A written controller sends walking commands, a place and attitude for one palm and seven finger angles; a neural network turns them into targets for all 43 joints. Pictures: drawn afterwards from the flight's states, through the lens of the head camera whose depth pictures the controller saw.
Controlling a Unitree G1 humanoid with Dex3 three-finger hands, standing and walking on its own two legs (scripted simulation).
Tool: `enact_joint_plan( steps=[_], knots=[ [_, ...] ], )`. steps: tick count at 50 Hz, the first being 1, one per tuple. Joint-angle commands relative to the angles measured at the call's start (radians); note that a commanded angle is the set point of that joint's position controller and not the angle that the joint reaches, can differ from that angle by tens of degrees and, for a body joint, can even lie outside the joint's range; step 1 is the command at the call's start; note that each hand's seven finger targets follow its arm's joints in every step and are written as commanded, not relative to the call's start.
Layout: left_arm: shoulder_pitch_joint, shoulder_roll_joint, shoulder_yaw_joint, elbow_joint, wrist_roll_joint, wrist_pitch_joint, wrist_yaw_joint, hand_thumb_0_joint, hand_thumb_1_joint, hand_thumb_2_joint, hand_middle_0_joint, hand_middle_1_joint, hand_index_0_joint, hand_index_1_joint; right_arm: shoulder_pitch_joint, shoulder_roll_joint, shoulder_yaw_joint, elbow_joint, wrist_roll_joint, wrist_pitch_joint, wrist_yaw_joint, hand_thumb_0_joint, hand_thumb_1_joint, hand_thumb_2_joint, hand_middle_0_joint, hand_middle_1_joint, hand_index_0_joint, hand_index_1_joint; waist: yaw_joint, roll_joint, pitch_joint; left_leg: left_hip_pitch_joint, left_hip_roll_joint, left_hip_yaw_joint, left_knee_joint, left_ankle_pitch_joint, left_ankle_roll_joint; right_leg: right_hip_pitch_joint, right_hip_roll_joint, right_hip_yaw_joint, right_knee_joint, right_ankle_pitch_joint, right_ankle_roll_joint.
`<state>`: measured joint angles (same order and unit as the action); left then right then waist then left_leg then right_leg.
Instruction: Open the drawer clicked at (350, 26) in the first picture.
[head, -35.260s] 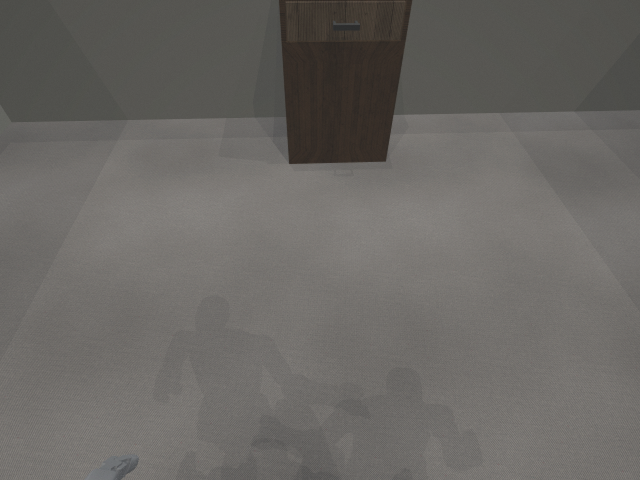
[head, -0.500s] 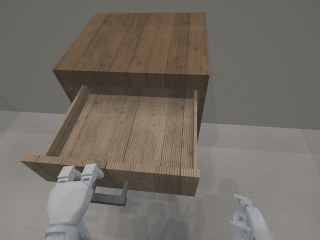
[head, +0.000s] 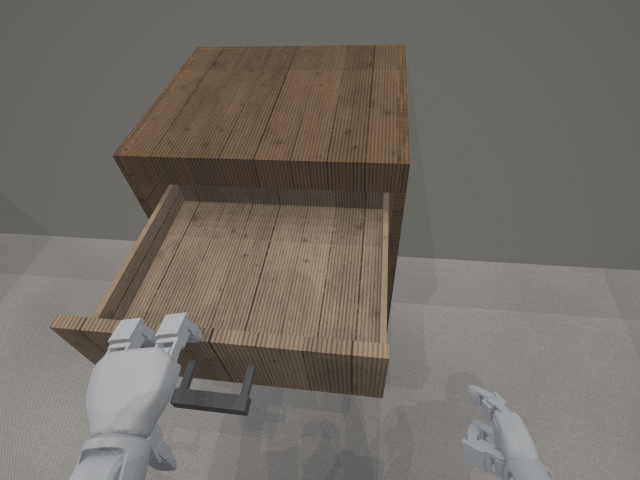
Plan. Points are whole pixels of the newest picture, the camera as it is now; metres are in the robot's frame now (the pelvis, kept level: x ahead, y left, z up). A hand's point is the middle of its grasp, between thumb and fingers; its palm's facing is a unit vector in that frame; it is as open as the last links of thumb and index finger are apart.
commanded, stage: lift the hand off the handle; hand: left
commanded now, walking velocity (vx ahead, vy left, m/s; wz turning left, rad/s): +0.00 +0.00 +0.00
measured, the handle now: (215, 386) +0.24 +0.19 -0.06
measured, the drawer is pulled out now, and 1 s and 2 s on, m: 0.30 0.30 0.30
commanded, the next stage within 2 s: draw the hand back to the body in 0.86 s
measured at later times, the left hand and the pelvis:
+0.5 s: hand (145, 383) +0.20 +0.22 +0.06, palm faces +0.07 -0.13 -0.99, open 13.9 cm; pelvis +0.01 +0.00 +0.01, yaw +0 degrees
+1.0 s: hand (137, 381) +0.19 +0.22 +0.08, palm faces +0.05 -0.16 -0.99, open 13.9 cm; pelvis +0.01 +0.01 +0.02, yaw +0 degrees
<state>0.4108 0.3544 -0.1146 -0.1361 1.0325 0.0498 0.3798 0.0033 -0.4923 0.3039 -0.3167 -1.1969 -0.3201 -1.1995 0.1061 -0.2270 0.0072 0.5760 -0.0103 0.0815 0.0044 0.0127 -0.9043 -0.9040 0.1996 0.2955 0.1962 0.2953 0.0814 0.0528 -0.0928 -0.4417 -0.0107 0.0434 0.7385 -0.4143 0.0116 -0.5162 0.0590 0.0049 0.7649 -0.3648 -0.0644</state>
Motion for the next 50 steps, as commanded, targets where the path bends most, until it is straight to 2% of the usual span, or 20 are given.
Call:
enact_joint_plan(
  steps=[1, 5, 6, 8, 12, 15, 24, 28, 32, 33, 34, 35, 37, 38, 42, 43, 47, 48, 49, 50],
  knots=[
    [-0.120, 0.152, 0.110, -0.210, -0.009, 0.015, 0.016, 0.000, -0.500, 0.300, -0.300, -1.200, -0.300, -1.200, -0.161, -0.093, -0.031, -0.160, -0.002, -0.049, -0.019, 0.000, -0.900, -0.900, 0.200, 0.300, 0.200, 0.300, -0.005, -0.059, -0.130, 0.041, -0.023, -0.035, -0.107, 0.190, 0.014, 0.151, -0.044, 0.108, -0.174, 0.230, 0.028],
    [-0.101, 0.166, 0.120, -0.235, -0.027, -0.002, -0.014, 0.000, -0.500, 0.300, -0.300, -1.200, -0.300, -1.200, -0.152, -0.090, -0.032, -0.157, -0.006, -0.056, -0.026, 0.000, -0.900, -0.900, 0.200, 0.300, 0.200, 0.300, 0.003, -0.065, -0.159, 0.066, -0.027, -0.030, -0.112, 0.209, 0.020, 0.191, -0.053, 0.117, -0.193, 0.254, 0.034],
    [-0.094, 0.174, 0.128, -0.226, -0.033, -0.008, -0.021, 0.000, -0.500, 0.300, -0.300, -1.200, -0.300, -1.200, -0.157, -0.090, -0.032, -0.153, -0.003, -0.055, -0.027, 0.000, -0.900, -0.900, 0.200, 0.300, 0.200, 0.300, 0.001, -0.068, -0.134, 0.066, -0.027, -0.034, -0.119, 0.208, 0.018, 0.186, -0.050, 0.120, -0.197, 0.253, 0.031],
    [-0.098, 0.178, 0.131, -0.239, -0.033, -0.016, -0.033, 0.000, -0.500, 0.300, -0.300, -1.200, -0.300, -1.200, -0.152, -0.092, -0.026, -0.155, -0.007, -0.057, -0.025, 0.000, -0.900, -0.900, 0.200, 0.300, 0.200, 0.300, 0.002, -0.081, -0.146, 0.068, -0.025, -0.035, -0.123, 0.217, 0.019, 0.198, -0.056, 0.119, -0.200, 0.267, 0.035],
    [-0.037, 0.199, 0.171, -0.246, -0.043, -0.030, -0.039, 0.000, -0.500, 0.300, -0.300, -1.200, -0.300, -1.200, -0.165, -0.091, -0.030, -0.157, -0.002, -0.059, -0.022, 0.000, -0.900, -0.900, 0.200, 0.300, 0.200, 0.300, 0.018, -0.054, -0.145, 0.093, -0.021, -0.035, -0.133, 0.249, 0.013, 0.218, -0.052, 0.122, -0.207, 0.313, 0.028],
    [-0.005, 0.190, 0.164, -0.298, -0.043, -0.041, -0.036, 0.000, -0.500, 0.300, -0.300, -1.200, -0.300, -1.200, -0.150, -0.092, -0.032, -0.159, -0.006, -0.058, -0.012, 0.000, -0.900, -0.900, 0.200, 0.300, 0.200, 0.300, 0.024, -0.049, -0.157, 0.097, -0.021, -0.032, -0.137, 0.293, 0.012, 0.229, -0.051, 0.111, -0.189, 0.368, 0.025],
    [-0.065, 0.173, 0.137, -0.357, -0.041, -0.023, -0.047, 0.000, -0.500, 0.300, -0.300, -1.200, -0.300, -1.200, -0.155, -0.094, -0.035, -0.161, -0.003, -0.046, -0.002, 0.000, -0.900, -0.900, 0.200, 0.300, 0.200, 0.300, 0.007, -0.044, -0.119, 0.141, -0.008, -0.037, -0.159, 0.275, 0.011, 0.184, -0.047, 0.090, -0.218, 0.283, 0.025],
    [-0.055, 0.167, 0.122, -0.372, -0.040, -0.004, -0.063, 0.000, -0.500, 0.300, -0.300, -1.200, -0.300, -1.200, -0.154, -0.089, -0.025, -0.171, -0.001, -0.047, 0.003, 0.000, -0.900, -0.900, 0.200, 0.300, 0.200, 0.300, 0.018, -0.039, -0.146, 0.155, -0.004, -0.040, -0.170, 0.302, 0.011, 0.210, -0.050, 0.072, -0.216, 0.285, 0.027],
    [-0.062, 0.185, 0.138, -0.378, -0.052, 0.013, -0.082, 0.000, -0.500, 0.300, -0.300, -1.200, -0.300, -1.200, -0.186, -0.091, -0.020, -0.176, 0.009, -0.045, 0.001, 0.000, -0.900, -0.900, 0.200, 0.300, 0.200, 0.300, 0.023, -0.053, -0.125, 0.172, 0.002, -0.046, -0.190, 0.317, 0.007, 0.233, -0.044, 0.079, -0.235, 0.300, 0.024],
    [-0.068, 0.158, 0.102, -0.386, -0.047, 0.018, -0.091, 0.000, -0.500, 0.300, -0.300, -1.200, -0.300, -1.200, -0.162, -0.087, -0.015, -0.173, 0.004, -0.044, 0.005, 0.000, -0.900, -0.900, 0.200, 0.300, 0.200, 0.300, 0.023, -0.051, -0.142, 0.173, 0.000, -0.039, -0.189, 0.328, 0.012, 0.237, -0.050, 0.061, -0.229, 0.303, 0.029],
    [-0.090, 0.182, 0.120, -0.385, -0.057, 0.018, -0.098, 0.000, -0.500, 0.300, -0.300, -1.200, -0.300, -1.200, -0.175, -0.089, -0.018, -0.165, 0.011, -0.041, 0.003, 0.000, -0.900, -0.900, 0.200, 0.300, 0.200, 0.300, 0.018, -0.037, -0.104, 0.176, 0.002, -0.043, -0.203, 0.333, 0.006, 0.239, -0.045, 0.069, -0.239, 0.314, 0.024],
    [-0.078, 0.169, 0.108, -0.396, -0.052, 0.022, -0.102, 0.000, -0.500, 0.300, -0.300, -1.200, -0.300, -1.200, -0.165, -0.090, -0.016, -0.170, 0.005, -0.041, 0.006, 0.000, -0.900, -0.900, 0.200, 0.300, 0.200, 0.300, 0.028, -0.031, -0.137, 0.180, 0.002, -0.041, -0.205, 0.349, 0.007, 0.255, -0.046, 0.058, -0.233, 0.316, 0.027],
    [-0.039, 0.184, 0.127, -0.426, -0.065, 0.031, -0.110, 0.000, -0.500, 0.300, -0.300, -1.200, -0.300, -1.200, -0.192, -0.094, -0.014, -0.186, 0.016, -0.043, 0.011, 0.000, -0.900, -0.900, 0.200, 0.300, 0.200, 0.300, 0.032, -0.015, -0.140, 0.197, 0.010, -0.045, -0.208, 0.374, 0.002, 0.275, -0.044, 0.071, -0.239, 0.346, 0.023],
    [-0.023, 0.175, 0.111, -0.441, -0.060, 0.033, -0.117, 0.000, -0.500, 0.300, -0.300, -1.200, -0.300, -1.200, -0.166, -0.088, -0.008, -0.188, 0.012, -0.041, 0.017, 0.000, -0.900, -0.900, 0.200, 0.300, 0.200, 0.300, 0.035, -0.036, -0.149, 0.191, 0.009, -0.039, -0.207, 0.389, 0.005, 0.281, -0.049, 0.054, -0.233, 0.349, 0.028],
    [0.011, 0.157, 0.108, -0.402, -0.073, 0.041, -0.133, 0.000, -0.500, 0.300, -0.300, -1.200, -0.300, -1.200, -0.199, -0.093, -0.005, -0.189, 0.022, -0.036, 0.026, 0.000, -0.900, -0.900, 0.200, 0.300, 0.200, 0.300, 0.025, -0.065, -0.066, 0.174, 0.013, -0.045, -0.220, 0.361, 0.001, 0.261, -0.039, 0.068, -0.253, 0.339, 0.025],
    [-0.009, 0.163, 0.104, -0.426, -0.063, 0.038, -0.136, 0.000, -0.500, 0.300, -0.300, -1.200, -0.300, -1.200, -0.168, -0.094, -0.003, -0.188, 0.016, -0.034, 0.029, 0.000, -0.900, -0.900, 0.200, 0.300, 0.200, 0.300, 0.029, -0.066, -0.093, 0.170, 0.011, -0.038, -0.219, 0.359, 0.005, 0.267, -0.045, 0.058, -0.248, 0.333, 0.028],
    [-0.004, 0.190, 0.135, -0.447, -0.059, 0.025, -0.120, 0.000, -0.500, 0.300, -0.300, -1.200, -0.300, -1.200, -0.189, -0.101, -0.005, -0.196, 0.017, -0.037, 0.024, 0.000, -0.900, -0.900, 0.200, 0.300, 0.200, 0.300, 0.031, -0.024, -0.105, 0.185, 0.012, -0.043, -0.217, 0.349, -0.001, 0.269, -0.040, 0.079, -0.253, 0.325, 0.022],
    [-0.035, 0.161, 0.097, -0.468, -0.048, 0.020, -0.121, 0.000, -0.500, 0.300, -0.300, -1.200, -0.300, -1.200, -0.162, -0.093, -0.004, -0.192, 0.007, -0.036, 0.027, 0.000, -0.900, -0.900, 0.200, 0.300, 0.200, 0.300, 0.028, -0.019, -0.120, 0.194, 0.010, -0.037, -0.213, 0.355, 0.005, 0.259, -0.047, 0.062, -0.250, 0.315, 0.024],
    [-0.047, 0.194, 0.132, -0.460, -0.055, 0.011, -0.116, 0.000, -0.500, 0.300, -0.300, -1.200, -0.300, -1.200, -0.167, -0.097, -0.012, -0.186, 0.011, -0.036, 0.020, 0.000, -0.900, -0.900, 0.200, 0.300, 0.200, 0.300, 0.025, -0.018, -0.105, 0.199, 0.012, -0.038, -0.216, 0.345, 0.003, 0.254, -0.041, 0.078, -0.262, 0.309, 0.021],
    [-0.046, 0.185, 0.124, -0.464, -0.049, 0.007, -0.112, 0.000, -0.500, 0.300, -0.300, -1.200, -0.300, -1.200, -0.160, -0.098, -0.010, -0.186, 0.005, -0.036, 0.019, 0.000, -0.900, -0.900, 0.200, 0.300, 0.200, 0.300, 0.029, 0.007, -0.113, 0.200, 0.009, -0.038, -0.216, 0.347, 0.004, 0.250, -0.043, 0.065, -0.260, 0.295, 0.023]
  ],
)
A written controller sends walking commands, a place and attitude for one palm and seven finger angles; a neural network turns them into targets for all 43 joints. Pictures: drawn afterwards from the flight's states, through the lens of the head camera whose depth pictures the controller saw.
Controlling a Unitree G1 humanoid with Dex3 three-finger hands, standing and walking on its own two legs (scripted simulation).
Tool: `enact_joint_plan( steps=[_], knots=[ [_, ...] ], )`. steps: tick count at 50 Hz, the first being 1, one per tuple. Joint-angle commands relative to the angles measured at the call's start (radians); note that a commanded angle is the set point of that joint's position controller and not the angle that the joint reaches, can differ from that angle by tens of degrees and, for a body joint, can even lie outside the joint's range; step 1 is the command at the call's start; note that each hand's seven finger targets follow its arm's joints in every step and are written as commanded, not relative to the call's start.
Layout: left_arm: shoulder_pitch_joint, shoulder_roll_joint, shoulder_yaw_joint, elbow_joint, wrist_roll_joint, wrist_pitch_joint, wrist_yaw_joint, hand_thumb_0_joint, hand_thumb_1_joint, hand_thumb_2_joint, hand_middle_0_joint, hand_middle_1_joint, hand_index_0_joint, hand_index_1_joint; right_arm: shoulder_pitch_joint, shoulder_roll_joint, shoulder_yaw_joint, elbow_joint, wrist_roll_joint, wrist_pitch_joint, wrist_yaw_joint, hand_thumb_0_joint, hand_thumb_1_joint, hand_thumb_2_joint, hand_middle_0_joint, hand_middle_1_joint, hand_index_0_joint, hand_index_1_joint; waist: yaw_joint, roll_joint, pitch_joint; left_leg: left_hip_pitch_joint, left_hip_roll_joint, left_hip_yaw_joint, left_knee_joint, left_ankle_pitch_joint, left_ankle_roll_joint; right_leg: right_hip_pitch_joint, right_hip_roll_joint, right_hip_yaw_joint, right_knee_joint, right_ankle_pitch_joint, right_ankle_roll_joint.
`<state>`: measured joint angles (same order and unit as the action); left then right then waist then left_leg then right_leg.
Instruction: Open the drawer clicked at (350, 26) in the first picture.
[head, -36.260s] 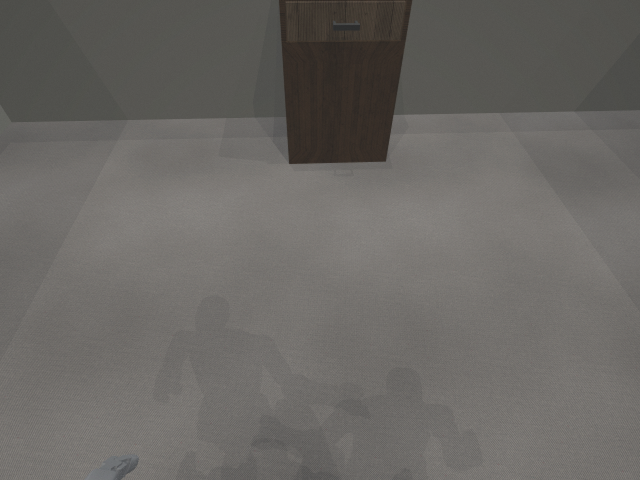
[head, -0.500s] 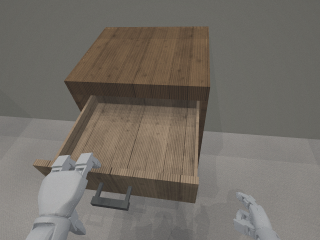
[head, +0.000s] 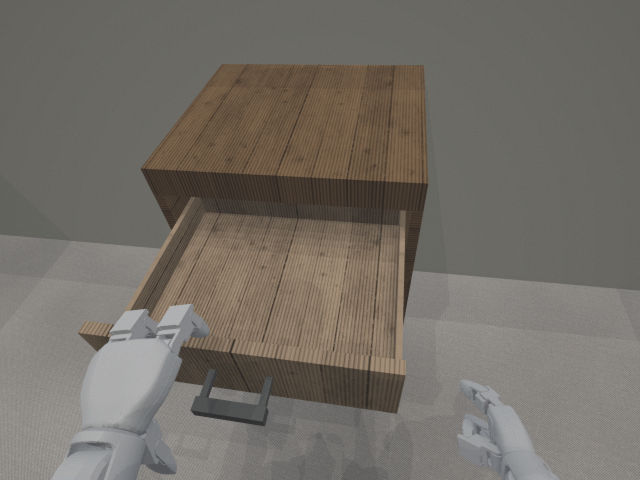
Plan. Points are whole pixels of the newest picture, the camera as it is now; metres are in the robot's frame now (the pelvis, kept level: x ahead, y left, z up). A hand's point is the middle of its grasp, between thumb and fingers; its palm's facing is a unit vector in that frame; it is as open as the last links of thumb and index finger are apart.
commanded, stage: draw the hand back to the body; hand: left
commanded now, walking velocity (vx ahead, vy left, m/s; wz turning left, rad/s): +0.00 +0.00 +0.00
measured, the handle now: (234, 395) +0.24 +0.18 -0.07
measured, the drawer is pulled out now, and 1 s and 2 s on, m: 0.30 0.30 0.30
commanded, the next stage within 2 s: step back with the hand held close in 1.56 s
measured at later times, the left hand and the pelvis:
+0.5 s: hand (130, 382) +0.18 +0.23 +0.09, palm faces +0.06 -0.12 -0.99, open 13.9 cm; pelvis +0.00 +0.00 +0.00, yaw +0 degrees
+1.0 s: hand (121, 341) +0.19 +0.22 +0.16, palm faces +0.37 -0.84 -0.39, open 11.8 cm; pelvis +0.02 -0.01 +0.01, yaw +3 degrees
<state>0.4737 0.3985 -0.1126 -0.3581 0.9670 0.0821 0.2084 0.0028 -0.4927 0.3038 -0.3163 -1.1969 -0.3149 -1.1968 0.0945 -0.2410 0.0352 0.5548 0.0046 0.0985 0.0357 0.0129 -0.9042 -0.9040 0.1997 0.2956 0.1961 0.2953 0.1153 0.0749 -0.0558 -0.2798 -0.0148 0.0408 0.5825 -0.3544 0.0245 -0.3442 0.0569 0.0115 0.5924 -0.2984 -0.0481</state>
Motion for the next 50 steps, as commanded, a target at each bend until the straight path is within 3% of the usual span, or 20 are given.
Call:
enact_joint_plan(
  steps=[1, 3, 5, 11, 12, 13, 16, 17, 18, 28, 29, 30, 31, 32, 33, 34, 38, 43, 49, 50],
  knots=[
    [-0.138, 0.160, 0.137, -0.249, 0.019, -0.030, 0.065, 0.000, -0.500, 0.300, -0.300, -1.200, -0.300, -1.200, -0.150, -0.084, -0.040, -0.161, -0.010, -0.053, -0.016, 0.000, -0.900, -0.900, 0.200, 0.300, 0.200, 0.300, -0.009, -0.015, -0.145, 0.049, 0.015, -0.037, -0.060, 0.279, -0.010, 0.069, -0.039, 0.070, -0.095, 0.220, 0.004],
    [-0.139, 0.170, 0.151, -0.258, 0.025, -0.029, 0.068, 0.000, -0.500, 0.300, -0.300, -1.200, -0.300, -1.200, -0.146, -0.080, -0.037, -0.163, -0.015, -0.055, -0.019, 0.000, -0.900, -0.900, 0.200, 0.300, 0.200, 0.300, -0.005, -0.018, -0.167, 0.058, 0.015, -0.038, -0.056, 0.275, -0.007, 0.071, -0.043, 0.069, -0.097, 0.201, 0.003],
    [-0.123, 0.146, 0.134, -0.227, 0.013, -0.031, 0.061, 0.000, -0.500, 0.300, -0.300, -1.200, -0.300, -1.200, -0.151, -0.079, -0.040, -0.156, -0.011, -0.055, -0.021, 0.000, -0.900, -0.900, 0.200, 0.300, 0.200, 0.300, -0.008, -0.027, -0.131, 0.054, 0.013, -0.040, -0.064, 0.274, -0.007, 0.064, -0.042, 0.060, -0.106, 0.198, 0.004],
    [-0.065, 0.182, 0.170, -0.211, -0.028, -0.003, 0.022, 0.000, -0.500, 0.300, -0.300, -1.200, -0.300, -1.200, -0.170, -0.089, -0.034, -0.165, 0.006, -0.046, -0.022, 0.000, -0.900, -0.900, 0.200, 0.300, 0.200, 0.300, -0.004, -0.081, -0.104, 0.030, 0.014, -0.038, -0.094, 0.276, -0.009, 0.114, -0.046, 0.057, -0.115, 0.241, 0.015],
    [-0.056, 0.203, 0.200, -0.204, -0.039, 0.007, 0.017, 0.000, -0.500, 0.300, -0.300, -1.200, -0.300, -1.200, -0.193, -0.094, -0.029, -0.169, 0.013, -0.045, -0.022, 0.000, -0.900, -0.900, 0.200, 0.300, 0.200, 0.300, -0.004, -0.071, -0.100, 0.026, 0.019, -0.045, -0.100, 0.255, -0.013, 0.120, -0.044, 0.066, -0.120, 0.217, 0.010],
    [-0.073, 0.187, 0.175, -0.226, -0.027, 0.011, 0.009, 0.000, -0.500, 0.300, -0.300, -1.200, -0.300, -1.200, -0.172, -0.090, -0.026, -0.173, 0.007, -0.041, -0.020, 0.000, -0.900, -0.900, 0.200, 0.300, 0.200, 0.300, 0.002, -0.064, -0.113, 0.026, 0.017, -0.039, -0.100, 0.258, -0.007, 0.119, -0.050, 0.053, -0.119, 0.206, 0.012],
    [-0.092, 0.216, 0.197, -0.246, -0.036, 0.000, -0.001, 0.000, -0.500, 0.300, -0.300, -1.200, -0.300, -1.200, -0.167, -0.097, -0.030, -0.173, 0.006, -0.042, -0.028, 0.000, -0.900, -0.900, 0.200, 0.300, 0.200, 0.300, -0.003, -0.053, -0.114, 0.040, 0.017, -0.038, -0.104, 0.262, -0.006, 0.127, -0.053, 0.057, -0.129, 0.218, 0.015],
    [-0.072, 0.236, 0.225, -0.257, -0.046, 0.001, 0.000, 0.000, -0.500, 0.300, -0.300, -1.200, -0.300, -1.200, -0.190, -0.101, -0.027, -0.182, 0.011, -0.046, -0.030, 0.000, -0.900, -0.900, 0.200, 0.300, 0.200, 0.300, -0.003, -0.017, -0.109, 0.050, 0.023, -0.043, -0.103, 0.256, -0.009, 0.128, -0.050, 0.072, -0.136, 0.217, 0.010],
    [-0.065, 0.218, 0.206, -0.276, -0.044, -0.003, -0.003, 0.000, -0.500, 0.300, -0.300, -1.200, -0.300, -1.200, -0.160, -0.095, -0.024, -0.184, 0.005, -0.045, -0.028, 0.000, -0.900, -0.900, 0.200, 0.300, 0.200, 0.300, 0.002, -0.020, -0.138, 0.053, 0.022, -0.038, -0.103, 0.265, -0.006, 0.136, -0.058, 0.050, -0.131, 0.211, 0.014],
    [0.002, 0.277, 0.297, -0.301, -0.075, -0.045, -0.006, 0.000, -0.500, 0.300, -0.300, -1.200, -0.300, -1.200, -0.140, -0.111, -0.031, -0.186, 0.004, -0.048, -0.036, 0.000, -0.900, -0.900, 0.200, 0.300, 0.200, 0.300, -0.002, -0.041, -0.118, 0.059, 0.024, -0.040, -0.093, 0.276, -0.006, 0.127, -0.066, 0.062, -0.143, 0.253, 0.015],
    [-0.001, -0.116, 0.224, -0.290, -0.828, -0.093, -0.047, 0.000, -0.465, 0.315, -0.298, -1.178, -0.298, -1.178, -0.064, -0.020, -0.042, -0.228, 0.023, -0.127, -0.065, 0.000, -0.900, -0.900, 0.200, 0.300, 0.200, 0.300, -0.103, -0.125, -0.040, 0.156, 0.058, -0.055, -0.114, 0.245, 0.027, 0.187, -0.054, -0.031, -0.131, 0.222, 0.024],
    [0.046, -0.001, 0.276, -0.273, -0.863, -0.131, -0.055, 0.000, -0.430, 0.330, -0.295, -1.155, -0.295, -1.155, -0.057, -0.052, -0.038, -0.206, 0.022, -0.183, -0.084, 0.000, -0.900, -0.900, 0.200, 0.300, 0.200, 0.300, -0.079, -0.145, -0.054, 0.162, 0.074, -0.069, -0.126, 0.252, 0.024, 0.179, -0.055, -0.031, -0.129, 0.170, 0.029],
    [0.042, 0.017, 0.295, -0.286, -0.868, -0.151, -0.054, 0.000, -0.395, 0.345, -0.292, -1.133, -0.292, -1.133, -0.064, -0.050, -0.032, -0.200, 0.022, -0.207, -0.094, 0.000, -0.900, -0.900, 0.200, 0.300, 0.200, 0.300, -0.072, -0.094, -0.039, 0.163, 0.067, -0.065, -0.137, 0.223, 0.019, 0.170, -0.055, -0.026, -0.143, 0.131, 0.028],
    [0.053, 0.060, 0.355, -0.315, -0.926, -0.174, -0.050, 0.000, -0.360, 0.360, -0.290, -1.110, -0.290, -1.110, -0.070, -0.052, -0.027, -0.185, 0.018, -0.217, -0.114, 0.000, -0.900, -0.900, 0.200, 0.300, 0.200, 0.300, -0.063, -0.135, -0.029, 0.155, 0.068, -0.079, -0.155, 0.226, 0.013, 0.176, -0.058, -0.038, -0.163, 0.122, 0.029],
    [0.001, 0.056, 0.338, -0.393, -0.940, -0.200, -0.051, 0.000, -0.325, 0.375, -0.287, -1.087, -0.287, -1.087, -0.054, -0.056, -0.023, -0.187, 0.010, -0.241, -0.125, 0.000, -0.900, -0.900, 0.200, 0.300, 0.200, 0.300, -0.065, -0.071, -0.061, 0.171, 0.058, -0.063, -0.156, 0.253, 0.012, 0.195, -0.075, -0.034, -0.171, 0.153, 0.030],
    [-0.014, 0.085, 0.367, -0.408, -0.950, -0.213, -0.044, 0.000, -0.290, 0.390, -0.285, -1.065, -0.285, -1.065, -0.041, -0.054, -0.024, -0.176, 0.004, -0.262, -0.134, 0.000, -0.900, -0.900, 0.200, 0.300, 0.200, 0.300, -0.063, -0.049, -0.060, 0.174, 0.057, -0.062, -0.158, 0.281, 0.007, 0.207, -0.082, -0.031, -0.173, 0.188, 0.028],
    [-0.010, 0.077, 0.386, -0.413, -0.974, -0.233, -0.041, 0.000, -0.150, 0.450, -0.275, -0.975, -0.275, -0.975, -0.021, -0.050, -0.016, -0.130, -0.006, -0.310, -0.136, 0.000, -0.900, -0.900, 0.200, 0.300, 0.200, 0.300, -0.065, 0.062, 0.016, 0.144, 0.050, -0.063, -0.171, 0.317, -0.010, 0.208, -0.089, -0.032, -0.196, 0.223, 0.017],
    [0.030, 0.042, 0.400, -0.325, -1.000, -0.239, -0.067, 0.000, 0.025, 0.525, -0.262, -0.863, -0.262, -0.863, -0.032, -0.054, -0.029, -0.108, -0.003, -0.312, -0.121, 0.000, -0.900, -0.900, 0.200, 0.300, 0.200, 0.300, -0.064, -0.021, 0.054, 0.127, 0.057, -0.065, -0.178, 0.338, -0.010, 0.220, -0.085, -0.034, -0.209, 0.265, 0.021],
    [0.071, 0.060, 0.445, -0.353, -1.015, -0.255, -0.082, 0.000, 0.235, 0.615, -0.247, -0.728, -0.247, -0.728, -0.047, -0.056, -0.046, -0.102, 0.000, -0.305, -0.115, 0.000, -0.900, -0.900, 0.200, 0.300, 0.200, 0.300, -0.057, -0.067, -0.059, 0.159, 0.056, -0.053, -0.162, 0.403, -0.001, 0.274, -0.094, -0.027, -0.195, 0.366, 0.030],
    [0.068, 0.065, 0.448, -0.375, -1.014, -0.258, -0.082, 0.000, 0.270, 0.630, -0.245, -0.705, -0.245, -0.705, -0.049, -0.058, -0.047, -0.104, 0.001, -0.306, -0.114, 0.000, -0.900, -0.900, 0.200, 0.300, 0.200, 0.300, -0.057, -0.037, -0.069, 0.164, 0.056, -0.051, -0.162, 0.408, -0.002, 0.277, -0.097, -0.025, -0.195, 0.368, 0.029]
  ],
)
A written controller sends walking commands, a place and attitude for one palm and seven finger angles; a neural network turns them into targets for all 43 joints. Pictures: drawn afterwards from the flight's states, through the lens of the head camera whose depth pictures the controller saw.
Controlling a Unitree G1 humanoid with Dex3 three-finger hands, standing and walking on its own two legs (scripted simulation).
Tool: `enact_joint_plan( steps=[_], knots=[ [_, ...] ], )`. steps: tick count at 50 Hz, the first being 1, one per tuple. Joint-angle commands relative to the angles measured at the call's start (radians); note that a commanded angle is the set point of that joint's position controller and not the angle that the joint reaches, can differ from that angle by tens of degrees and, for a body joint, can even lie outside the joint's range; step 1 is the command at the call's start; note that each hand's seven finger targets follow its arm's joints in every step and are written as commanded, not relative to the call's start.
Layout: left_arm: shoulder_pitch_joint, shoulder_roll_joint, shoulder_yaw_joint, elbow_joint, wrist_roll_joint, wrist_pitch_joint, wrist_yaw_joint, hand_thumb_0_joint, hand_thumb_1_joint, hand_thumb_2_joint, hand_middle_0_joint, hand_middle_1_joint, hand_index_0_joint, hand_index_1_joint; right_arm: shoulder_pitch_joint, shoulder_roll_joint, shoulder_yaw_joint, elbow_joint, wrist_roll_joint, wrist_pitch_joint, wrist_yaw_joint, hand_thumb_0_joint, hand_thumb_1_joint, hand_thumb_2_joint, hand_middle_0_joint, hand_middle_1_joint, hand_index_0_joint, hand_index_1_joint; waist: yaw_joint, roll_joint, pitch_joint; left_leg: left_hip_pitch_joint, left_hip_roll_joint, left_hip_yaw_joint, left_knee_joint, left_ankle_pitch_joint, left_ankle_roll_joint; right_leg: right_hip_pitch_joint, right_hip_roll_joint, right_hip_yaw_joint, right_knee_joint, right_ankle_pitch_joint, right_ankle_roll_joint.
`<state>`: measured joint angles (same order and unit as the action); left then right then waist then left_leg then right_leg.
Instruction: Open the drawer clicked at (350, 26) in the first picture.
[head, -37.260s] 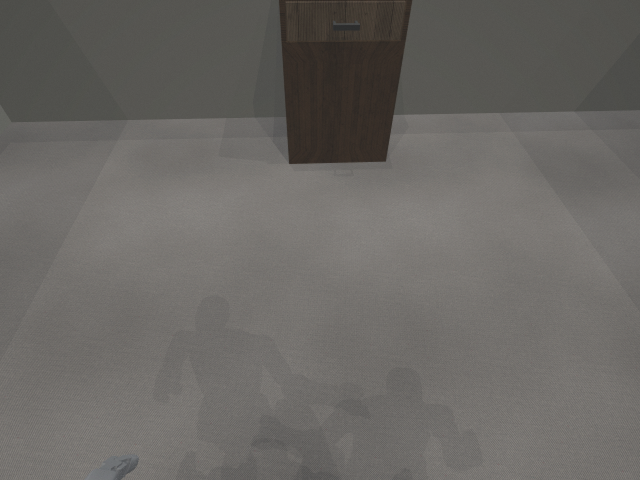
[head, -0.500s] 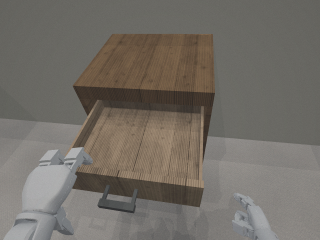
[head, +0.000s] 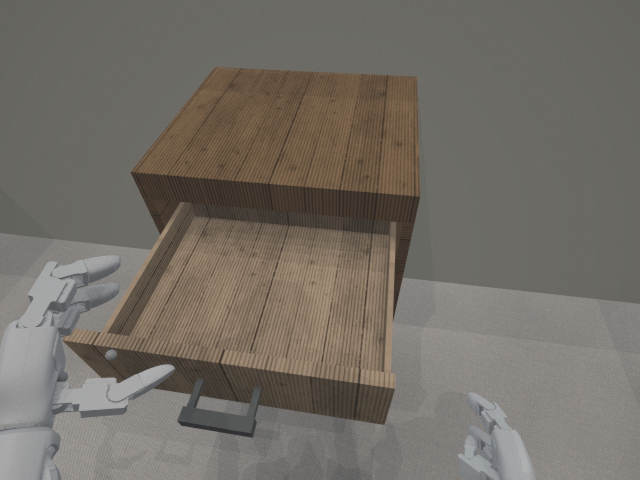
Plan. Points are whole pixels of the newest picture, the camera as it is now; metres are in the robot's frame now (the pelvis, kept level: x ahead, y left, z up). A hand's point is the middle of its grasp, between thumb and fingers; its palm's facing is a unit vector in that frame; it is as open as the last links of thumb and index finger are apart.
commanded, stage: draw the hand back to the body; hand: left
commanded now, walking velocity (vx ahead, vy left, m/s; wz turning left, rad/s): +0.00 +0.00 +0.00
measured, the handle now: (222, 406) +0.23 +0.17 -0.08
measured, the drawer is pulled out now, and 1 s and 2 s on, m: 0.30 0.30 0.30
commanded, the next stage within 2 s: step back with the hand held close in 0.56 s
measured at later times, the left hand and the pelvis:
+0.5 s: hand (94, 367) +0.17 +0.22 +0.15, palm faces +0.37 -0.83 -0.42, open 7.8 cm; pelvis +0.00 -0.01 +0.00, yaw +0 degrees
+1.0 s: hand (91, 380) +0.17 +0.23 +0.14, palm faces +0.25 -0.84 -0.49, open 7.5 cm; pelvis -0.03 +0.00 +0.00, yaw +0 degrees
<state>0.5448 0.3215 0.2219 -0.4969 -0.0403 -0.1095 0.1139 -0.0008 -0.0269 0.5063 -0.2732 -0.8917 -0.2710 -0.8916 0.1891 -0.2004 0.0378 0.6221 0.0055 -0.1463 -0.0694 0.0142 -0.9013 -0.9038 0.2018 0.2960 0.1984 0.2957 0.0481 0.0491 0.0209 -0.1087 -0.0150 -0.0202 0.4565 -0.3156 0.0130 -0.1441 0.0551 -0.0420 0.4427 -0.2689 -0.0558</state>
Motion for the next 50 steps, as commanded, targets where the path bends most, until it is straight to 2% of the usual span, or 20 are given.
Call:
enact_joint_plan(
  steps=[1, 3, 6, 7, 9, 17, 18, 21, 23, 26, 27, 31, 33, 34, 35, 36, 40, 43, 46, 50],
  knots=[
    [0.001, 0.153, 0.127, -0.243, -0.007, -0.068, 0.015, 0.000, 0.305, 0.645, -0.242, -0.683, -0.242, -0.683, -0.144, -0.096, -0.051, -0.169, 0.000, -0.062, -0.010, 0.000, -0.900, -0.900, 0.200, 0.300, 0.200, 0.300, 0.011, -0.019, -0.155, -0.004, 0.055, 0.012, -0.031, 0.376, 0.011, 0.079, -0.096, 0.032, -0.045, 0.354, 0.038],
    [0.003, 0.174, 0.149, -0.262, -0.005, -0.069, 0.020, 0.000, 0.375, 0.675, -0.237, -0.637, -0.237, -0.637, -0.145, -0.095, -0.051, -0.162, 0.002, -0.064, -0.012, 0.000, -0.900, -0.900, 0.200, 0.300, 0.200, 0.300, 0.011, 0.024, -0.172, 0.005, 0.056, 0.015, -0.028, 0.392, 0.007, 0.082, -0.099, 0.033, -0.043, 0.367, 0.037],
    [0.004, 0.166, 0.151, -0.250, -0.008, -0.066, 0.022, 0.000, 0.480, 0.720, -0.230, -0.570, -0.230, -0.570, -0.146, -0.094, -0.052, -0.160, 0.006, -0.057, -0.013, 0.000, -0.900, -0.900, 0.200, 0.300, 0.200, 0.300, 0.007, 0.001, -0.135, -0.003, 0.057, 0.013, -0.033, 0.381, 0.005, 0.063, -0.096, 0.027, -0.049, 0.354, 0.040],
    [-0.019, 0.176, 0.159, -0.265, -0.009, -0.068, 0.022, 0.000, 0.515, 0.735, -0.228, -0.548, -0.228, -0.548, -0.152, -0.098, -0.053, -0.160, 0.008, -0.057, -0.016, 0.000, -0.900, -0.900, 0.200, 0.300, 0.200, 0.300, 0.004, 0.024, -0.129, -0.001, 0.054, 0.012, -0.034, 0.368, 0.005, 0.055, -0.095, 0.035, -0.059, 0.341, 0.037],
    [-0.009, 0.170, 0.166, -0.219, -0.012, -0.068, 0.025, 0.000, 0.585, 0.765, -0.223, -0.502, -0.223, -0.502, -0.148, -0.094, -0.054, -0.155, 0.009, -0.052, -0.018, 0.000, -0.900, -0.900, 0.200, 0.300, 0.200, 0.300, 0.005, -0.023, -0.095, -0.012, 0.058, 0.008, -0.042, 0.338, 0.007, 0.039, -0.094, 0.026, -0.063, 0.307, 0.041],
    [-0.029, 0.152, 0.150, -0.209, -0.018, -0.070, 0.014, 0.000, 0.865, 0.885, -0.202, -0.322, -0.202, -0.322, -0.166, -0.103, -0.055, -0.158, 0.012, -0.048, -0.015, 0.000, -0.900, -0.900, 0.200, 0.300, 0.200, 0.300, 0.004, 0.011, -0.081, -0.013, 0.053, 0.009, -0.046, 0.298, 0.012, 0.025, -0.095, 0.035, -0.080, 0.261, 0.041],
    [-0.028, 0.163, 0.159, -0.202, -0.016, -0.070, 0.016, 0.000, 0.900, 0.900, -0.200, -0.300, -0.200, -0.300, -0.164, -0.098, -0.055, -0.156, 0.012, -0.049, -0.016, 0.000, -0.900, -0.900, 0.200, 0.300, 0.200, 0.300, 0.005, -0.010, -0.085, -0.014, 0.055, 0.008, -0.049, 0.292, 0.013, 0.025, -0.097, 0.032, -0.077, 0.255, 0.044],
    [-0.015, 0.172, 0.165, -0.225, -0.014, -0.070, 0.019, 0.000, 0.900, 0.900, -0.200, -0.300, -0.200, -0.300, -0.162, -0.098, -0.056, -0.160, 0.010, -0.052, -0.016, 0.000, -0.900, -0.900, 0.200, 0.300, 0.200, 0.300, 0.009, -0.003, -0.118, 0.000, 0.053, 0.013, -0.044, 0.306, 0.015, 0.041, -0.099, 0.039, -0.073, 0.278, 0.044],
    [-0.029, 0.179, 0.169, -0.234, -0.012, -0.070, 0.021, 0.000, 0.900, 0.900, -0.200, -0.300, -0.200, -0.300, -0.162, -0.096, -0.052, -0.155, 0.009, -0.054, -0.015, 0.000, -0.900, -0.900, 0.200, 0.300, 0.200, 0.300, 0.008, 0.024, -0.113, -0.003, 0.052, 0.008, -0.049, 0.303, 0.011, 0.040, -0.099, 0.037, -0.075, 0.265, 0.041],
    [-0.024, 0.182, 0.176, -0.221, -0.015, -0.066, 0.024, 0.000, 0.900, 0.900, -0.200, -0.300, -0.200, -0.300, -0.166, -0.094, -0.052, -0.157, 0.010, -0.052, -0.017, 0.000, -0.900, -0.900, 0.200, 0.300, 0.200, 0.300, 0.009, -0.011, -0.098, -0.007, 0.054, 0.007, -0.050, 0.283, 0.013, 0.031, -0.098, 0.040, -0.083, 0.248, 0.043],
    [-0.041, 0.187, 0.178, -0.242, -0.015, -0.067, 0.023, 0.000, 0.900, 0.900, -0.200, -0.300, -0.200, -0.300, -0.171, -0.099, -0.051, -0.157, 0.010, -0.054, -0.017, 0.000, -0.900, -0.900, 0.200, 0.300, 0.200, 0.300, 0.008, 0.032, -0.098, -0.005, 0.050, 0.008, -0.048, 0.277, 0.011, 0.029, -0.097, 0.047, -0.091, 0.236, 0.039],
    [-0.026, 0.169, 0.164, -0.203, -0.014, -0.066, 0.023, 0.000, 0.900, 0.900, -0.200, -0.300, -0.200, -0.300, -0.165, -0.096, -0.051, -0.154, 0.011, -0.053, -0.017, 0.000, -0.900, -0.900, 0.200, 0.300, 0.200, 0.300, 0.007, -0.011, -0.073, -0.014, 0.055, 0.005, -0.055, 0.261, 0.013, 0.017, -0.097, 0.038, -0.090, 0.214, 0.043],
    [-0.032, 0.178, 0.171, -0.215, -0.012, -0.070, 0.025, 0.000, 0.900, 0.900, -0.200, -0.300, -0.200, -0.300, -0.167, -0.096, -0.051, -0.152, 0.010, -0.057, -0.016, 0.000, -0.900, -0.900, 0.200, 0.300, 0.200, 0.300, 0.009, 0.020, -0.083, -0.010, 0.053, 0.006, -0.055, 0.263, 0.011, 0.021, -0.099, 0.038, -0.091, 0.214, 0.041],
    [-0.180, 0.320, 0.339, -0.308, -0.007, -0.126, 0.042, 0.000, 0.900, 0.900, -0.200, -0.300, -0.200, -0.300, -0.104, -0.131, -0.056, -0.191, 0.014, -0.034, -0.020, 0.000, -0.900, -0.900, 0.200, 0.300, 0.200, 0.300, -0.038, -0.007, 0.021, -0.082, 0.060, -0.058, -0.032, 0.165, 0.027, -0.075, -0.138, 0.167, -0.148, 0.217, 0.033],
    [-0.081, 0.225, 0.276, -0.212, 0.004, -0.132, 0.038, 0.000, 0.900, 0.900, -0.200, -0.300, -0.200, -0.300, -0.111, -0.122, -0.062, -0.166, 0.001, -0.022, -0.022, 0.000, -0.900, -0.900, 0.200, 0.300, 0.200, 0.300, -0.051, -0.073, 0.008, -0.076, 0.060, -0.080, -0.006, 0.147, 0.028, -0.080, -0.158, 0.175, -0.153, 0.214, 0.025],
    [-0.034, 0.186, 0.230, -0.192, 0.011, -0.126, 0.035, 0.000, 0.900, 0.900, -0.200, -0.300, -0.200, -0.300, -0.121, -0.127, -0.065, -0.176, -0.001, -0.012, -0.020, 0.000, -0.900, -0.900, 0.200, 0.300, 0.200, 0.300, -0.058, -0.121, -0.008, -0.066, 0.058, -0.080, 0.023, 0.162, 0.028, -0.092, -0.169, 0.188, -0.152, 0.240, 0.022],
    [0.093, 0.146, 0.209, -0.170, 0.012, -0.128, 0.032, 0.000, 0.900, 0.900, -0.200, -0.300, -0.200, -0.300, -0.113, -0.123, -0.077, -0.197, 0.007, 0.016, -0.008, 0.000, -0.900, -0.900, 0.200, 0.300, 0.200, 0.300, -0.064, -0.097, -0.147, -0.065, 0.067, -0.055, 0.072, 0.282, 0.027, -0.019, -0.211, 0.175, -0.083, 0.401, 0.015],
    [0.130, 0.182, 0.236, -0.222, 0.002, -0.138, 0.027, 0.000, 0.900, 0.900, -0.200, -0.300, -0.200, -0.300, -0.123, -0.122, -0.083, -0.201, 0.023, 0.031, 0.004, 0.000, -0.900, -0.900, 0.200, 0.300, 0.200, 0.300, -0.060, -0.069, -0.224, -0.075, 0.082, -0.038, 0.053, 0.346, 0.030, 0.026, -0.221, 0.152, -0.027, 0.467, 0.014],
    [0.131, 0.231, 0.272, -0.304, 0.003, -0.154, 0.032, 0.000, 0.900, 0.900, -0.200, -0.300, -0.200, -0.300, -0.141, -0.120, -0.087, -0.219, 0.023, 0.039, 0.002, 0.000, -0.900, -0.900, 0.200, 0.300, 0.200, 0.300, -0.056, -0.065, -0.227, -0.118, 0.106, -0.064, 0.024, 0.406, 0.036, 0.046, -0.193, 0.130, 0.015, 0.462, 0.026],
    [0.145, 0.251, 0.285, -0.358, -0.001, -0.154, 0.042, 0.000, 0.900, 0.900, -0.200, -0.300, -0.200, -0.300, -0.144, -0.122, -0.083, -0.233, 0.019, 0.040, -0.004, 0.000, -0.900, -0.900, 0.200, 0.300, 0.200, 0.300, -0.047, 0.033, -0.199, -0.189, 0.134, -0.122, -0.022, 0.421, 0.038, 0.043, -0.151, 0.099, 0.054, 0.372, 0.027]
  ],
)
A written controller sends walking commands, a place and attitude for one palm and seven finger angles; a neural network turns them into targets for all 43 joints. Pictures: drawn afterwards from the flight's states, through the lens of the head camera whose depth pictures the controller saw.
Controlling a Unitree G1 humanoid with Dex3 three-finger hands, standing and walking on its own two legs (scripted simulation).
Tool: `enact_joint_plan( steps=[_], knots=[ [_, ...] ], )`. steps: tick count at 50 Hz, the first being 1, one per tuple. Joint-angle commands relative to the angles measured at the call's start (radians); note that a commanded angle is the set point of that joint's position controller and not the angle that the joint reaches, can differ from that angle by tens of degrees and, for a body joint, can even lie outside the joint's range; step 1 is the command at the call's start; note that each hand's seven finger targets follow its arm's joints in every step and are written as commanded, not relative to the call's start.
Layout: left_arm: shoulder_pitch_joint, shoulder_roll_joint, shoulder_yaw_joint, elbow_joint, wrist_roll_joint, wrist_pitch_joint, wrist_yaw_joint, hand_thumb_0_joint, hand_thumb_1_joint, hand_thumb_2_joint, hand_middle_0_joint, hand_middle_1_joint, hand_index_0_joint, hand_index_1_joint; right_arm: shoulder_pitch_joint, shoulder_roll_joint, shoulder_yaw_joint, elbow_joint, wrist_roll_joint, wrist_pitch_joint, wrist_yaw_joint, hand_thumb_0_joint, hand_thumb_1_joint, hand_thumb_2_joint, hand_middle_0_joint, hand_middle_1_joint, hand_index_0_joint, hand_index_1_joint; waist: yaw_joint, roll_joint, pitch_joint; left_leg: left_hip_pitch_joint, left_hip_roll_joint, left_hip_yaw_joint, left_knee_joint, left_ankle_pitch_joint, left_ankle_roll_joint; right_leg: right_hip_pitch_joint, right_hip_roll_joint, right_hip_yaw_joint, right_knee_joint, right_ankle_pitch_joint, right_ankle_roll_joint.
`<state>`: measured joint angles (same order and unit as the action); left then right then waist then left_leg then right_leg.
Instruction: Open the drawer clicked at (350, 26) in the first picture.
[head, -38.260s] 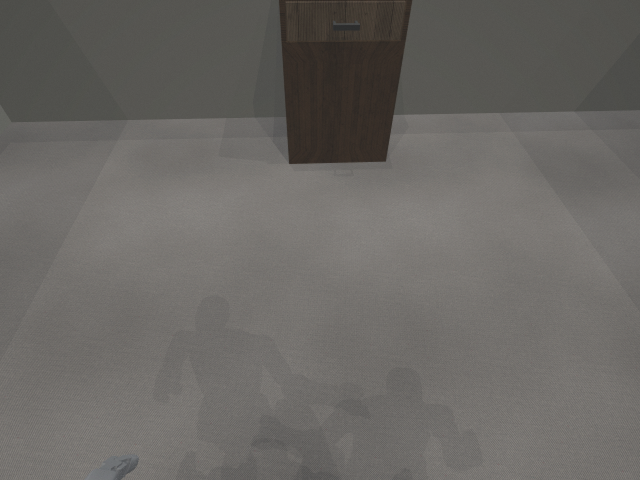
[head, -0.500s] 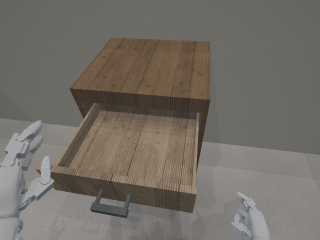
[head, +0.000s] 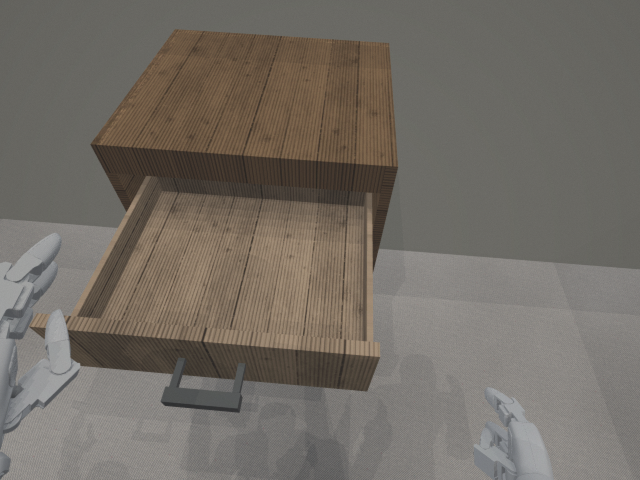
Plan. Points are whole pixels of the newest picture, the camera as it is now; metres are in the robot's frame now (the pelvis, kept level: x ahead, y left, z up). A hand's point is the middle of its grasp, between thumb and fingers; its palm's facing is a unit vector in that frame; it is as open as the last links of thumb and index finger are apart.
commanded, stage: step back with the hand held close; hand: left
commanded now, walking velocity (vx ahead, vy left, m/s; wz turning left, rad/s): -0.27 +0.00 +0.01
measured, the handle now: (206, 384) +0.26 +0.17 -0.08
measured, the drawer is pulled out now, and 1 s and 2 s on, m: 0.30 0.30 0.30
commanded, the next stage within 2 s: stop stepping back and stand still in 1.46 s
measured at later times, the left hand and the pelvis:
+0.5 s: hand (7, 455) +0.13 +0.23 +0.16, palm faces +0.38 -0.83 -0.41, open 7.5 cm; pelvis -0.06 +0.00 -0.01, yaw +1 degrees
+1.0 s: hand out of the picture +0.09 +0.23 +0.17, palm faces +0.36 -0.83 -0.43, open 7.5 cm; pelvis -0.10 +0.00 -0.01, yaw +4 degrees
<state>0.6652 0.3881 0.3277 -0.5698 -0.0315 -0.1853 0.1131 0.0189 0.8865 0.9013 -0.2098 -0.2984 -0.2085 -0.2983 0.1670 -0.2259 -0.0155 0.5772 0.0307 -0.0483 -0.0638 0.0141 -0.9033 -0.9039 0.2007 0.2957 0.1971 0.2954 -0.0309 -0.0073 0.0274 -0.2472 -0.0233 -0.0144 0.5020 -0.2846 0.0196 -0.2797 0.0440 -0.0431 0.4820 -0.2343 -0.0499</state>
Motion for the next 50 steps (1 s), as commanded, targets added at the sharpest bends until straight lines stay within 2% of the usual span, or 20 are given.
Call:
enact_joint_plan(
  steps=[1, 14, 18, 22, 25, 29, 31, 33, 35, 37, 39, 40, 41, 42, 43, 45, 47, 48, 49, 50],
  knots=[
    [0.028, 0.185, 0.180, -0.289, -0.009, -0.079, 0.043, 0.000, 0.900, 0.900, -0.200, -0.300, -0.200, -0.300, -0.121, -0.095, -0.029, -0.190, -0.008, -0.060, -0.011, 0.000, -0.900, -0.900, 0.200, 0.300, 0.200, 0.300, 0.034, 0.116, -0.198, -0.069, 0.148, -0.132, -0.074, 0.382, 0.032, 0.177, -0.133, 0.095, 0.021, 0.316, 0.023],
    [-0.016, 0.114, 0.133, -0.255, 0.011, -0.067, 0.081, 0.000, 0.900, 0.900, -0.200, -0.300, -0.200, -0.300, -0.058, -0.113, -0.030, -0.185, -0.049, -0.094, -0.023, 0.000, -0.900, -0.900, 0.200, 0.300, 0.200, 0.300, 0.009, 0.101, -0.123, -0.324, 0.184, -0.185, -0.110, -0.009, 0.049, 0.117, -0.091, 0.108, 0.090, -0.009, 0.022],
    [-0.063, 0.130, 0.133, -0.308, 0.008, -0.068, 0.091, 0.000, 0.900, 0.900, -0.200, -0.300, -0.200, -0.300, -0.044, -0.109, -0.026, -0.186, -0.048, -0.106, -0.025, 0.000, -0.900, -0.900, 0.200, 0.300, 0.200, 0.300, 0.003, 0.038, -0.119, -0.301, 0.129, -0.156, -0.028, -0.151, 0.041, 0.035, -0.146, 0.200, -0.015, -0.088, -0.003],
    [-0.088, 0.169, 0.152, -0.297, -0.006, -0.077, 0.092, 0.000, 0.900, 0.900, -0.200, -0.300, -0.200, -0.300, -0.031, -0.110, -0.032, -0.163, -0.033, -0.108, -0.016, 0.000, -0.900, -0.900, 0.200, 0.300, 0.200, 0.300, 0.003, -0.059, -0.130, -0.131, 0.041, -0.072, 0.166, -0.199, 0.013, -0.129, -0.277, 0.363, -0.213, -0.272, -0.063],
    [-0.086, 0.164, 0.147, -0.297, -0.010, -0.087, 0.084, 0.000, 0.900, 0.900, -0.200, -0.300, -0.200, -0.300, -0.048, -0.105, -0.018, -0.151, -0.035, -0.104, -0.007, 0.000, -0.900, -0.900, 0.200, 0.300, 0.200, 0.300, 0.008, -0.036, -0.131, -0.115, 0.074, -0.098, 0.042, -0.121, 0.034, -0.086, -0.242, 0.251, -0.141, -0.142, -0.034],
    [-0.048, 0.160, 0.168, -0.258, 0.006, -0.095, 0.083, 0.000, 0.900, 0.900, -0.200, -0.300, -0.200, -0.300, -0.094, -0.107, -0.021, -0.174, -0.025, -0.108, -0.008, 0.000, -0.900, -0.900, 0.200, 0.300, 0.200, 0.300, 0.020, 0.154, -0.115, -0.375, 0.233, -0.224, -0.173, -0.138, 0.081, 0.105, -0.095, 0.114, 0.133, -0.094, 0.034],
    [-0.025, 0.139, 0.177, -0.216, 0.013, -0.101, 0.085, 0.000, 0.900, 0.900, -0.200, -0.300, -0.200, -0.300, -0.088, -0.109, -0.028, -0.184, -0.028, -0.111, -0.010, 0.000, -0.900, -0.900, 0.200, 0.300, 0.200, 0.300, 0.021, 0.168, -0.082, -0.544, 0.255, -0.220, -0.217, -0.343, 0.091, 0.186, -0.064, 0.094, 0.199, -0.179, 0.039],
    [-0.040, 0.124, 0.163, -0.243, 0.018, -0.097, 0.095, 0.000, 0.900, 0.900, -0.200, -0.300, -0.200, -0.300, -0.067, -0.104, -0.030, -0.172, -0.047, -0.116, -0.018, 0.000, -0.900, -0.900, 0.200, 0.300, 0.200, 0.300, 0.011, 0.121, -0.075, -0.516, 0.237, -0.216, -0.168, -0.206, 0.081, 0.155, -0.057, 0.091, 0.194, -0.069, 0.031],
    [-0.011, 0.122, 0.156, -0.260, 0.007, -0.094, 0.087, 0.000, 0.900, 0.900, -0.200, -0.300, -0.200, -0.300, -0.053, -0.118, -0.034, -0.165, -0.047, -0.118, -0.014, 0.000, -0.900, -0.900, 0.200, 0.300, 0.200, 0.300, 0.012, 0.102, -0.131, -0.413, 0.206, -0.172, -0.075, -0.085, 0.060, 0.104, -0.094, 0.134, 0.147, -0.005, 0.013],
    [-0.028, 0.156, 0.176, -0.288, 0.013, -0.100, 0.087, 0.000, 0.900, 0.900, -0.200, -0.300, -0.200, -0.300, -0.055, -0.117, -0.040, -0.170, -0.045, -0.122, -0.012, 0.000, -0.900, -0.900, 0.200, 0.300, 0.200, 0.300, 0.012, 0.071, -0.145, -0.409, 0.156, -0.124, -0.019, -0.240, 0.047, 0.066, -0.152, 0.216, 0.060, -0.077, -0.009],
    [-0.061, 0.170, 0.175, -0.290, 0.015, -0.105, 0.091, 0.000, 0.900, 0.900, -0.200, -0.300, -0.200, -0.300, -0.045, -0.114, -0.041, -0.173, -0.038, -0.119, -0.002, 0.000, -0.900, -0.900, 0.200, 0.300, 0.200, 0.300, 0.009, -0.026, -0.112, -0.378, 0.090, -0.089, 0.123, -0.391, 0.028, -0.070, -0.248, 0.378, -0.139, -0.375, -0.043],
    [-0.068, 0.178, 0.166, -0.291, 0.007, -0.100, 0.099, 0.000, 0.900, 0.900, -0.200, -0.300, -0.200, -0.300, -0.029, -0.110, -0.046, -0.157, -0.033, -0.109, 0.005, 0.000, -0.900, -0.900, 0.200, 0.300, 0.200, 0.300, 0.009, -0.100, -0.129, -0.281, 0.052, -0.058, 0.285, -0.348, 0.004, -0.157, -0.332, 0.476, -0.273, -0.522, -0.075],
    [-0.076, 0.190, 0.163, -0.295, -0.005, -0.090, 0.103, 0.000, 0.900, 0.900, -0.200, -0.300, -0.200, -0.300, -0.018, -0.099, -0.048, -0.137, -0.034, -0.094, 0.012, 0.000, -0.900, -0.900, 0.200, 0.300, 0.200, 0.300, 0.013, -0.183, -0.166, -0.187, 0.020, -0.017, 0.460, -0.254, -0.018, -0.180, -0.417, 0.503, -0.338, -0.521, -0.112],
    [-0.088, 0.200, 0.174, -0.309, -0.008, -0.092, 0.101, 0.000, 0.900, 0.900, -0.200, -0.300, -0.200, -0.300, -0.026, -0.107, -0.052, -0.134, -0.037, -0.088, 0.016, 0.000, -0.900, -0.900, 0.200, 0.300, 0.200, 0.300, 0.015, -0.184, -0.200, -0.157, 0.014, -0.021, 0.570, -0.249, -0.022, -0.167, -0.442, 0.492, -0.323, -0.381, -0.148],
    [-0.072, 0.189, 0.167, -0.300, -0.008, -0.098, 0.090, 0.000, 0.900, 0.900, -0.200, -0.300, -0.200, -0.300, -0.030, -0.091, -0.037, -0.133, -0.040, -0.084, 0.018, 0.000, -0.900, -0.900, 0.200, 0.300, 0.200, 0.300, 0.006, -0.201, -0.215, -0.155, 0.027, -0.024, 0.554, -0.234, -0.018, -0.111, -0.413, 0.397, -0.264, -0.201, -0.140],
    [-0.038, 0.183, 0.177, -0.286, -0.004, -0.109, 0.077, 0.000, 0.900, 0.900, -0.200, -0.300, -0.200, -0.300, -0.045, -0.068, -0.011, -0.139, -0.041, -0.076, 0.010, 0.000, -0.900, -0.900, 0.200, 0.300, 0.200, 0.300, 0.012, -0.119, -0.166, -0.126, 0.032, 0.008, 0.277, -0.217, -0.009, -0.083, -0.311, 0.254, -0.192, -0.008, -0.081],
    [-0.031, 0.185, 0.171, -0.271, -0.001, -0.116, 0.068, 0.000, 0.900, 0.900, -0.200, -0.300, -0.200, -0.300, -0.050, -0.077, -0.009, -0.122, -0.041, -0.070, -0.004, 0.000, -0.900, -0.900, 0.200, 0.300, 0.200, 0.300, 0.000, 0.016, -0.098, -0.061, 0.040, 0.030, -0.081, -0.112, -0.004, -0.112, -0.230, 0.173, -0.092, -0.053, -0.013],
    [-0.037, 0.161, 0.150, -0.281, 0.004, -0.128, 0.066, 0.000, 0.900, 0.900, -0.200, -0.300, -0.200, -0.300, -0.049, -0.091, -0.018, -0.118, -0.048, -0.077, -0.008, 0.000, -0.900, -0.900, 0.200, 0.300, 0.200, 0.300, -0.004, 0.151, -0.078, -0.127, 0.137, -0.068, -0.197, -0.085, 0.033, -0.056, -0.167, 0.134, 0.058, -0.010, 0.017],
    [-0.075, 0.148, 0.143, -0.313, 0.012, -0.141, 0.071, 0.000, 0.900, 0.900, -0.200, -0.300, -0.200, -0.300, -0.064, -0.108, -0.028, -0.128, -0.056, -0.095, -0.007, 0.000, -0.900, -0.900, 0.200, 0.300, 0.200, 0.300, 0.002, 0.320, -0.066, -0.231, 0.323, -0.285, -0.240, 0.033, 0.110, -0.043, -0.078, 0.072, 0.264, -0.050, 0.054],
    [-0.086, 0.154, 0.160, -0.278, 0.016, -0.137, 0.077, 0.000, 0.900, 0.900, -0.200, -0.300, -0.200, -0.300, -0.058, -0.081, -0.036, -0.110, -0.060, -0.115, -0.004, 0.000, -0.900, -0.900, 0.200, 0.300, 0.200, 0.300, -0.007, 0.290, -0.087, -0.212, 0.397, -0.261, -0.205, 0.267, 0.140, -0.089, -0.048, 0.066, 0.426, -0.193, 0.063]
  ],
)
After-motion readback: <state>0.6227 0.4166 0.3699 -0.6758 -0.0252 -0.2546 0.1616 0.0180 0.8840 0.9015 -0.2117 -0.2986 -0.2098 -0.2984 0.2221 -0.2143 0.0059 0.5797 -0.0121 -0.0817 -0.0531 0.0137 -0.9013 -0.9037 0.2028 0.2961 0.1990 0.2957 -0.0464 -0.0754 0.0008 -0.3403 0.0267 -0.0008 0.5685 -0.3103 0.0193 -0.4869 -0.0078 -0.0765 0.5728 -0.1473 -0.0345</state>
